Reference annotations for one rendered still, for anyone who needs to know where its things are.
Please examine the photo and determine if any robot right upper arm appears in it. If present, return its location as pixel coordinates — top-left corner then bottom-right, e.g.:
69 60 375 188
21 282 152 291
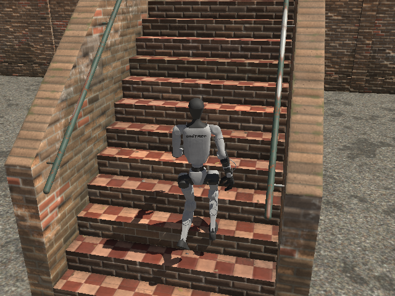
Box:
209 125 227 160

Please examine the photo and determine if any left robot shin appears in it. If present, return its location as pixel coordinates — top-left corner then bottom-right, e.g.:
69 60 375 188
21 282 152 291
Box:
180 201 194 242

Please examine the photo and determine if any robot right forearm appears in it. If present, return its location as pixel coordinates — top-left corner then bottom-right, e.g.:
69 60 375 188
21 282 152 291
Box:
220 150 233 178

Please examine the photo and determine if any robot left upper arm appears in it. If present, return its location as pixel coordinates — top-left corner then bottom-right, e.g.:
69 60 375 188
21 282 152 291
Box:
172 125 184 157

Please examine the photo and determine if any robot right hand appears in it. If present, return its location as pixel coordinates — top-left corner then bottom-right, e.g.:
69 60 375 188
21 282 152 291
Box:
220 176 235 191

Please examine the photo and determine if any robot left foot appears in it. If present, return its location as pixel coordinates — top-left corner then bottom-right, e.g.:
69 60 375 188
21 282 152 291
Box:
177 239 189 250

